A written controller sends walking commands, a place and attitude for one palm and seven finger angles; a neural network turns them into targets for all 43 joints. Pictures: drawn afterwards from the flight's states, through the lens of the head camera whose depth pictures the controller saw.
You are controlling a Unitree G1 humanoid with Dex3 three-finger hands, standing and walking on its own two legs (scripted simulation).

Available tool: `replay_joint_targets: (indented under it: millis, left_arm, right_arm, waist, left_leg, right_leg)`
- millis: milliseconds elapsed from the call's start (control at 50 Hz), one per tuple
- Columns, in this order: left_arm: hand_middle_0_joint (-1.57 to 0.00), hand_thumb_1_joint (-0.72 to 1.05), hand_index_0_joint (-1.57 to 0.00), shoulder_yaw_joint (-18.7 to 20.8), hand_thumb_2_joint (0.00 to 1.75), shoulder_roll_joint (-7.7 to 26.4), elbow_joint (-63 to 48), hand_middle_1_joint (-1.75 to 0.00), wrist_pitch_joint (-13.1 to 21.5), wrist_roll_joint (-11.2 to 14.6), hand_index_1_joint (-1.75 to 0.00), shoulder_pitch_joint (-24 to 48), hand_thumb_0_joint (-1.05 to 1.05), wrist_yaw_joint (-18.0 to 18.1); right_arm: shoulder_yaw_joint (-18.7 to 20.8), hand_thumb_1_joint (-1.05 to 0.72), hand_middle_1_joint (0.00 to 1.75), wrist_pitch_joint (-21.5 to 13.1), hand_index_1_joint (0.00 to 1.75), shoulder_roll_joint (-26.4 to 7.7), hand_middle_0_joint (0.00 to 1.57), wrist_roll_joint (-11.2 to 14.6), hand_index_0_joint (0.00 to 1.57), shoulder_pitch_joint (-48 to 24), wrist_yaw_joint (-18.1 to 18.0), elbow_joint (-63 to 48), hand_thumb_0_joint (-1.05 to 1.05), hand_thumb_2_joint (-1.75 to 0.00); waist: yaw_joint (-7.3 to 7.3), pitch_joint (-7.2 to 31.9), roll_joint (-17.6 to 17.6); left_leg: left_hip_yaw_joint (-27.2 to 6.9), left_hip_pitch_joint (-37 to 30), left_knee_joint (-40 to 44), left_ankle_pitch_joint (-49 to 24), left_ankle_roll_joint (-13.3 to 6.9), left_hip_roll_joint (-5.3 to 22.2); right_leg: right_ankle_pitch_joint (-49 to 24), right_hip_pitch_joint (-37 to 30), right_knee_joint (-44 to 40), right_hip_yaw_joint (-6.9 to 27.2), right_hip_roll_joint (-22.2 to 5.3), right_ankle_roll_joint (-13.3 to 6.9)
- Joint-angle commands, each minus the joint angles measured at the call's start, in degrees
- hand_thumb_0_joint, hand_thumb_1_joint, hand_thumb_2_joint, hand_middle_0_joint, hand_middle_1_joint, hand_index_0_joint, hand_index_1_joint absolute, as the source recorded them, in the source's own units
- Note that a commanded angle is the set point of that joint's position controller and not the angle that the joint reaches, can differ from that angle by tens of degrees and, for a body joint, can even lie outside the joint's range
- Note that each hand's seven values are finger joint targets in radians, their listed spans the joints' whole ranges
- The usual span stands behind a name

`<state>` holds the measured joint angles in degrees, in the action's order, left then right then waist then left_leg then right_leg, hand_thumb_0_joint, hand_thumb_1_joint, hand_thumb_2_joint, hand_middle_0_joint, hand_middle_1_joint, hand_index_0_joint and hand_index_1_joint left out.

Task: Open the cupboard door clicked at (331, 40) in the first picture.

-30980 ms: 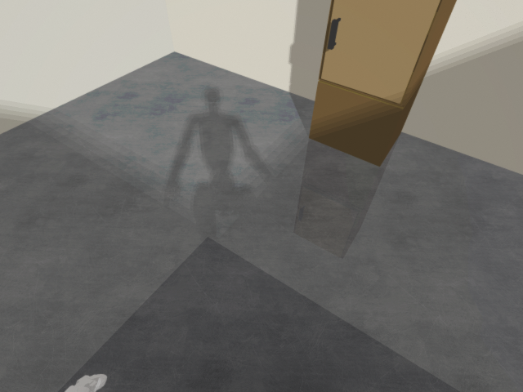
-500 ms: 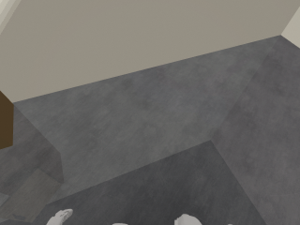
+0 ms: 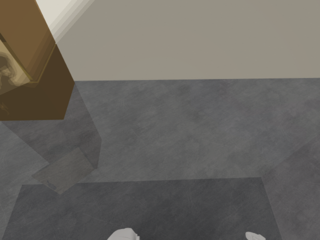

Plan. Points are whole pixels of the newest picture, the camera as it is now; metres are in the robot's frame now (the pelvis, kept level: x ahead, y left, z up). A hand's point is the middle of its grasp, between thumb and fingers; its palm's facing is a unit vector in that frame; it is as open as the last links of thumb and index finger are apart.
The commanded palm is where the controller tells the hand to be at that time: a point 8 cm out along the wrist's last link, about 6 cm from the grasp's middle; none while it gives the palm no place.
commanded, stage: turn to face it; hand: left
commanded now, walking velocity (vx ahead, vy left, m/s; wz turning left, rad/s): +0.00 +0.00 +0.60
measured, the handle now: out of the picture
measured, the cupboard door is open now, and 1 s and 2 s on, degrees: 40 40 40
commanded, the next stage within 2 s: take the last steps up to it in 1.18 s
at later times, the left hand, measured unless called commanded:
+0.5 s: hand out of the picture +0.08 +0.18 -0.14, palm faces +0.27 -0.91 -0.32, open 7.3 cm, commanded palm none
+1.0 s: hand out of the picture -0.08 +0.13 -0.19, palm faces +0.61 -0.75 -0.26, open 7.3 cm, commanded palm none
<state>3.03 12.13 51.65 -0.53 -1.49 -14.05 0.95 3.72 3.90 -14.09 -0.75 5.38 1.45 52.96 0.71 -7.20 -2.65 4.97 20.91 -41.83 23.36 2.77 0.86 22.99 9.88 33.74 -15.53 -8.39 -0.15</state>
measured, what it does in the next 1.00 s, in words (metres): steps on the spot, turning left: left foot, then right foot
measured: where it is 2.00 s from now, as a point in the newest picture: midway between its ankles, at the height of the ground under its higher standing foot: outside the picture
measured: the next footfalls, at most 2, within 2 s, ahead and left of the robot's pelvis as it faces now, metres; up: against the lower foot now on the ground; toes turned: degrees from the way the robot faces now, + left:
left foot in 0.04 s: +0.05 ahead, +0.12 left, +0.00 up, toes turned +7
right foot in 0.44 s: +0.08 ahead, -0.14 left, +0.00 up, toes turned +12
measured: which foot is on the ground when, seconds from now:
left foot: up 0.00-0.02, down 0.04-0.44, up 0.46-0.90, down 0.92-1.00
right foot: down 0.00-0.04, up 0.06-0.42, down 0.44-0.92, up 0.94-1.00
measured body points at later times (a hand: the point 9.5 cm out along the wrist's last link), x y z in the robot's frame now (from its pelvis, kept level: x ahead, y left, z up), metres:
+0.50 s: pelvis +0.02 -0.05 +0.00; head +0.08 -0.07 +0.44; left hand +0.06 +0.23 -0.12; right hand +0.16 -0.28 -0.17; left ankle +0.00 +0.10 -0.70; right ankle +0.04 -0.15 -0.73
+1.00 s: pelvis +0.03 -0.05 -0.01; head +0.05 -0.01 +0.44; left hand -0.11 +0.17 -0.17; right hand +0.29 -0.17 -0.13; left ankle -0.02 +0.04 -0.73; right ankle +0.05 -0.17 -0.70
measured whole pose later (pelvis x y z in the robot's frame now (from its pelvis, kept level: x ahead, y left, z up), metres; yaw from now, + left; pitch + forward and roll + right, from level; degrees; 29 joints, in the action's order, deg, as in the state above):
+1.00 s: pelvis +0.03 -0.05 -0.01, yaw +34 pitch +0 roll +2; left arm 4.2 14.9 55.3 -3.6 -1.0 -15.8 1.1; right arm 2.2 1.4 -12.5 -1.4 3.7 0.5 51.2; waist 2.2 -5.6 -4.3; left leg 4.6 17.4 -36.6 18.4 -1.9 -0.8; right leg 32.4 19.7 55.1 -8.5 -7.3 2.2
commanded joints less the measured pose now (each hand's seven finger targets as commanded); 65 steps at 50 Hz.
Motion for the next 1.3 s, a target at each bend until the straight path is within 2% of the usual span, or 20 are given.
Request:
replay_joint_targets:
  millis: [0, 20, 40, 120, 200, 320, 380, 400, 420, 440, 540, 780, 860, 880, 900, 920, 1020, 1240, 1260, 1280]
  left_arm:
    - [-0.20, 0.90, -0.20, 3.28, 0.90, 10.37, -4.31, -0.30, 0.75, 0.67, -0.30, -0.20, 0.00, 0.13]
    - [-0.20, 0.90, -0.20, 1.94, 0.90, 6.01, -7.20, -0.30, 0.48, 1.19, -0.30, 2.83, 0.00, -0.27]
    - [-0.20, 0.90, -0.20, 1.79, 0.90, 7.41, -8.57, -0.30, -0.53, 0.57, -0.30, 6.11, 0.00, 0.33]
    - [-0.20, 0.90, -0.20, 2.58, 0.90, 7.95, -5.34, -0.30, -1.45, 0.05, -0.30, 4.44, 0.00, -0.35]
    - [-0.20, 0.90, -0.20, 2.40, 0.90, 7.33, -4.65, -0.30, -1.53, 0.13, -0.30, 3.22, 0.00, -0.58]
    - [-0.20, 0.90, -0.20, 1.77, 0.90, 6.19, -6.78, -0.30, -0.94, 0.57, -0.30, 4.99, 0.00, -0.33]
    - [-0.20, 0.90, -0.20, 2.10, 0.90, 6.74, -5.67, -0.30, 0.03, 0.99, -0.30, -0.22, 0.00, -0.09]
    - [-0.20, 0.90, -0.20, 2.66, 0.90, 9.68, -5.27, -0.30, 0.72, 0.62, -0.30, -3.41, 0.00, 0.22]
    - [-0.20, 0.90, -0.20, 3.86, 0.90, 15.33, -4.97, -0.30, 1.17, -0.35, -0.30, -4.56, 0.00, 0.83]
    - [-0.20, 0.90, -0.20, 3.42, 0.90, 16.38, -5.28, -0.30, 0.95, -0.17, -0.30, -3.53, 0.00, 1.04]
    - [-0.20, 0.90, -0.20, 1.49, 0.90, 8.00, -6.52, -0.30, 1.39, 0.44, -0.30, 3.76, 0.00, 1.11]
    - [-0.20, 0.90, -0.20, 2.97, 0.90, 10.68, -2.29, -0.30, 1.37, -0.29, -0.30, -4.87, 0.00, 1.02]
    - [-0.20, 0.90, -0.20, 3.13, 0.90, 11.56, -1.55, -0.30, 1.11, 0.25, -0.30, -2.46, 0.00, 0.39]
    - [-0.20, 0.90, -0.20, 2.97, 0.90, 10.10, -2.24, -0.30, 0.93, 0.68, -0.30, -1.50, 0.00, 0.15]
    - [-0.20, 0.90, -0.20, 1.75, 0.90, 6.05, -4.27, -0.30, 0.57, 1.14, -0.30, 0.58, 0.00, -0.23]
    - [-0.20, 0.90, -0.20, 1.30, 0.90, 6.11, -5.80, -0.30, -0.52, 0.74, -0.30, 3.77, 0.00, 0.37]
    - [-0.20, 0.90, -0.20, 1.98, 0.90, 6.52, -1.45, -0.30, -1.64, 0.03, -0.30, 0.38, 0.00, -0.41]
    - [-0.20, 0.90, -0.20, 1.07, 0.90, 3.83, -0.31, -0.30, -0.12, 0.80, -0.30, -3.13, 0.00, -0.21]
    - [-0.20, 0.90, -0.20, 1.35, 0.90, 5.09, 0.47, -0.30, 0.54, 0.63, -0.30, -5.10, 0.00, 0.06]
    - [-0.20, 0.90, -0.20, 2.25, 0.90, 9.50, 0.91, -0.30, 1.29, -0.03, -0.30, -6.78, 0.00, 0.47]
  right_arm:
    - [2.52, -0.90, 0.30, -2.48, 0.30, -9.14, 0.20, -0.53, 0.20, 7.98, -0.10, -3.25, 0.00, -0.90]
    - [4.22, -0.90, 0.30, -2.75, 0.30, -15.82, 0.20, -0.85, 0.20, 12.71, -0.68, -2.69, 0.00, -0.90]
    - [3.86, -0.90, 0.30, -2.24, 0.30, -16.28, 0.20, -0.35, 0.20, 14.90, -1.26, -1.48, 0.00, -0.90]
    - [1.93, -0.90, 0.30, -2.65, 0.30, -10.76, 0.20, -0.72, 0.20, 2.66, -2.45, -5.27, 0.00, -0.90]
    - [1.80, -0.90, 0.30, -3.21, 0.30, -10.76, 0.20, -0.59, 0.20, 2.81, -2.24, -5.51, 0.00, -0.90]
    - [2.74, -0.90, 0.30, -2.63, 0.30, -11.25, 0.20, -0.91, 0.20, 3.35, -1.91, -5.30, 0.00, -0.90]
    - [3.05, -0.90, 0.30, -2.33, 0.30, -10.70, 0.20, -0.37, 0.20, 1.22, -1.96, -5.95, 0.00, -0.90]
    - [2.87, -0.90, 0.30, -2.41, 0.30, -8.83, 0.20, 0.20, 0.20, 0.74, -1.70, -6.60, 0.00, -0.90]
    - [2.36, -0.90, 0.30, -2.50, 0.30, -4.19, 0.20, 0.62, 0.20, 1.73, -1.48, -7.54, 0.00, -0.90]
    - [2.63, -0.90, 0.30, -2.40, 0.30, -6.29, 0.20, 0.02, 0.20, 0.20, -1.31, -8.00, 0.00, -0.90]
    - [2.13, -0.90, 0.30, -0.63, 0.30, -4.28, 0.20, -0.23, 0.20, 2.53, 0.03, -3.80, 0.00, -0.90]
    - [0.38, -0.90, 0.30, -1.35, 0.30, -2.20, 0.20, 0.16, 0.20, -4.01, 0.03, -4.86, 0.00, -0.90]
    - [0.68, -0.90, 0.30, -1.99, 0.30, -3.81, 0.20, -0.13, 0.20, 2.00, -0.34, -3.31, 0.00, -0.90]
    - [1.55, -0.90, 0.30, -2.52, 0.30, -7.37, 0.20, -0.42, 0.20, 6.15, -0.53, -2.34, 0.00, -0.90]
    - [3.14, -0.90, 0.30, -2.71, 0.30, -13.49, 0.20, -0.84, 0.20, 9.77, -0.91, -2.03, 0.00, -0.90]
    - [2.99, -0.90, 0.30, -2.15, 0.30, -14.90, 0.20, -0.60, 0.20, 11.18, -1.67, -1.33, 0.00, -0.90]
    - [0.54, -0.90, 0.30, -3.06, 0.30, -8.55, 0.20, -0.77, 0.20, 1.46, -3.00, -4.09, 0.00, -0.90]
    - [1.07, -0.90, 0.30, -2.79, 0.30, -7.86, 0.20, -0.48, 0.20, 2.97, -2.57, -2.22, 0.00, -0.90]
    - [0.94, -0.90, 0.30, -2.92, 0.30, -6.30, 0.20, -0.07, 0.20, 3.12, -2.40, -2.04, 0.00, -0.90]
    - [0.49, -0.90, 0.30, -2.96, 0.30, -2.65, 0.20, 0.48, 0.20, 4.06, -2.10, -2.56, 0.00, -0.90]
  waist:
    - [-5.18, 14.47, 3.99]
    - [-7.82, 15.31, 21.69]
    - [-7.68, 15.99, 14.91]
    - [-2.13, 7.91, 14.64]
    - [-0.94, 8.68, 9.07]
    - [-1.59, 10.35, 12.99]
    - [1.07, 12.02, 11.61]
    - [2.80, 13.13, 5.12]
    - [3.22, 13.64, -13.29]
    - [3.23, 11.49, -14.45]
    - [-1.78, 6.72, -8.19]
    - [2.29, 8.45, -8.93]
    - [-2.01, 9.48, -6.11]
    - [-4.51, 12.38, 1.89]
    - [-6.40, 13.06, 19.35]
    - [-6.47, 12.54, 15.33]
    - [-0.87, 7.01, 12.03]
    - [0.95, 10.80, 10.30]
    - [1.82, 11.76, 6.81]
    - [2.35, 13.09, -5.93]
  left_leg:
    - [-7.46, -20.35, 16.72, -22.10, -4.91, 5.28]
    - [-31.15, -26.21, 19.05, -48.54, -14.78, 22.00]
    - [-30.69, -24.63, 18.61, -51.89, -18.40, 24.60]
    - [-19.64, -9.73, 23.12, -25.32, -12.20, 13.26]
    - [-19.43, -8.72, 23.71, -21.58, -11.77, 11.04]
    - [-22.37, -8.37, 20.11, -24.23, -11.82, 9.65]
    - [-22.88, -2.88, 14.37, -26.04, -9.28, 7.03]
    - [-20.61, 3.51, 8.95, -18.04, -6.36, 3.51]
    - [-9.43, 14.50, -5.28, 3.17, -1.08, -5.43]
    - [-8.82, 14.48, -19.48, 13.79, -0.42, -4.41]
    - [-6.85, 13.64, -28.68, -0.39, 1.26, -0.07]
    - [0.22, 5.34, -2.75, 2.76, -0.11, -0.13]
    - [1.60, -10.16, 12.19, -8.53, -2.12, -1.46]
    - [-4.62, -19.88, 17.02, -19.32, -4.52, 3.96]
    - [-26.49, -25.29, 20.26, -38.50, -12.68, 19.72]
    - [-28.46, -20.72, 20.92, -44.13, -17.75, 24.04]
    - [-16.40, -9.42, 23.81, -28.34, -12.96, 13.83]
    - [-15.77, -6.00, 16.86, -24.90, -9.97, 9.38]
    - [-13.43, -3.40, 13.12, -20.40, -7.18, 6.36]
    - [-7.15, 5.29, 3.16, -5.66, -3.40, -0.17]
  right_leg:
    - [-27.64, 6.88, 15.47, 3.53, -7.80, 0.99]
    - [14.69, 23.51, 29.39, 4.81, 1.33, 5.14]
    - [16.75, 25.06, 33.82, 13.60, 1.20, 3.97]
    - [2.07, 22.69, 34.60, 16.17, 1.32, 4.56]
    - [-0.52, 19.80, 28.14, 15.60, 3.06, 4.98]
    - [1.80, 12.63, 11.46, 13.95, 6.65, 4.67]
    - [-6.79, 0.13, -3.94, 12.94, 8.26, 4.07]
    - [-10.52, -8.48, -12.71, 17.39, 3.70, 3.20]
    - [-15.10, -14.97, -18.25, 34.83, -13.64, -2.61]
    - [-22.77, -6.95, -18.18, 39.10, -21.64, -8.40]
    - [-35.35, -3.61, -13.34, 16.48, -8.98, -5.39]
    - [-45.80, -10.85, -8.39, 10.59, -13.50, -7.00]
    - [-38.72, -1.42, -0.14, 6.25, -11.76, -2.94]
    - [-28.65, 6.18, 9.08, 4.06, -8.93, -0.10]
    - [10.15, 20.95, 22.80, 3.45, 0.19, 4.20]
    - [16.64, 22.09, 28.07, 12.10, 1.16, 3.52]
    - [2.51, 19.37, 31.24, 15.15, 2.03, 3.56]
    - [-6.89, 0.68, -3.41, 10.94, 7.17, 3.47]
    - [-12.47, -4.80, -10.45, 12.83, 5.09, 2.96]
    - [-13.48, -11.93, -16.29, 25.48, -6.28, -0.20]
